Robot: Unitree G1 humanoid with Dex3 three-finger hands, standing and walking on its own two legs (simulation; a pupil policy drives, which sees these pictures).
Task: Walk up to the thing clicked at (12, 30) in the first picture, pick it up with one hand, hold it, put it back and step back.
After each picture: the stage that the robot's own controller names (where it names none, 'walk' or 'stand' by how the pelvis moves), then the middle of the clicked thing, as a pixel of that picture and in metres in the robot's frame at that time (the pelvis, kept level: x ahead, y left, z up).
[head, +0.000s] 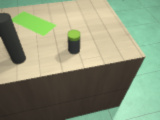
stand; (11, 41) +0.59 +0.32 -0.01
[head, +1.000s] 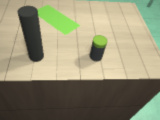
walk; (32, 37) +0.55 +0.21 +0.01
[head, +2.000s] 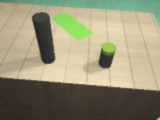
stand; (45, 40) +0.58 +0.18 +0.00
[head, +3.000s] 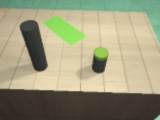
stand; (35, 48) +0.54 +0.21 -0.01
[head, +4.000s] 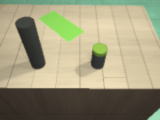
stand; (32, 46) +0.54 +0.22 -0.01
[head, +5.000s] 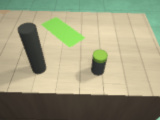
stand; (34, 51) +0.53 +0.21 -0.01
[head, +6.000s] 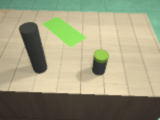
stand; (35, 50) +0.53 +0.21 -0.01
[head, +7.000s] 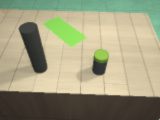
rise first; (35, 50) +0.53 +0.21 -0.01
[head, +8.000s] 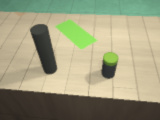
rise first; (45, 51) +0.53 +0.20 -0.01
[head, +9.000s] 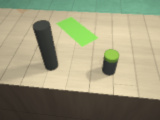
go down; (47, 48) +0.55 +0.19 -0.01
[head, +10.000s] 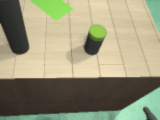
go down; (13, 25) +0.53 +0.19 +0.04
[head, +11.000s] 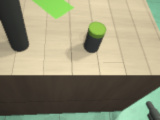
approach; (13, 21) +0.54 +0.19 +0.06
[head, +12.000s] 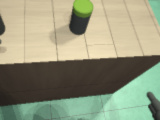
close; out of the picture +0.56 +0.21 +0.09
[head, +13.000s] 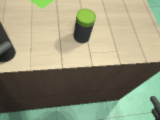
lift; out of the picture +0.48 +0.20 +0.08
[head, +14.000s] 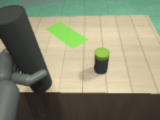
lift; (28, 57) +0.32 +0.14 +0.21
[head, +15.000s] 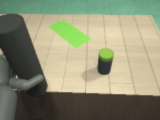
hold; (25, 62) +0.32 +0.16 +0.18
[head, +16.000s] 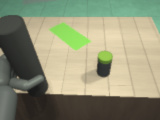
hold; (26, 63) +0.32 +0.16 +0.18
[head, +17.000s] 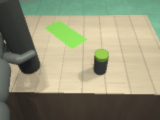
crouch; (18, 38) +0.39 +0.18 +0.21
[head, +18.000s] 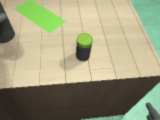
lower; out of the picture +0.52 +0.20 +0.20
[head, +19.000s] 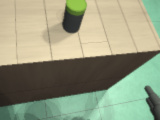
lower; out of the picture +0.54 +0.22 +0.09
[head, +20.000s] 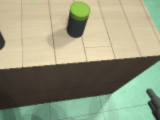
lower; out of the picture +0.52 +0.20 +0.09
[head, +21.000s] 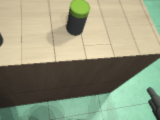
lower; out of the picture +0.52 +0.21 +0.09
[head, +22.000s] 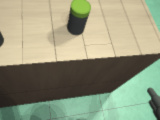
lower; out of the picture +0.52 +0.21 +0.09
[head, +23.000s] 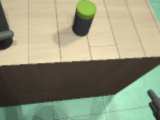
open; out of the picture +0.52 +0.19 +0.09
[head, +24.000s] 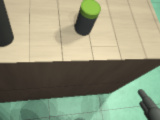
sink last; out of the picture +0.51 +0.19 +0.08
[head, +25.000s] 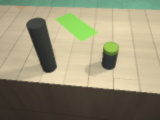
sink last; (43, 48) +0.51 +0.20 +0.04
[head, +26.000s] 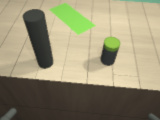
stand; (40, 42) +0.50 +0.18 +0.05
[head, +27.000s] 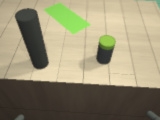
stand; (34, 42) +0.50 +0.19 +0.06
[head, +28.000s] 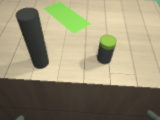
stand; (35, 42) +0.50 +0.18 +0.06
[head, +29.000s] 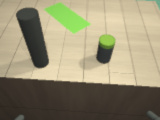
stand; (35, 41) +0.51 +0.19 +0.06
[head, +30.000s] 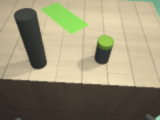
stand; (33, 42) +0.50 +0.19 +0.05
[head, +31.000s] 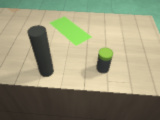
stand; (42, 53) +0.52 +0.18 -0.01
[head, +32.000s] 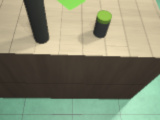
walk; (37, 18) +0.60 +0.16 +0.01
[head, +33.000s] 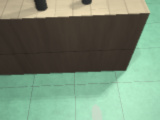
walk; out of the picture +0.91 +0.27 +0.01
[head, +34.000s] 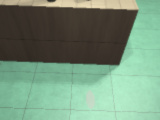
stand; out of the picture +1.16 +0.21 +0.01
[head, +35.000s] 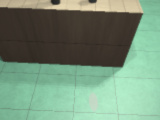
stand; out of the picture +1.15 +0.19 -0.01
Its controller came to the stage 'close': yes
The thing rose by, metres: 0.21
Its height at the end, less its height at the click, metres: +0.00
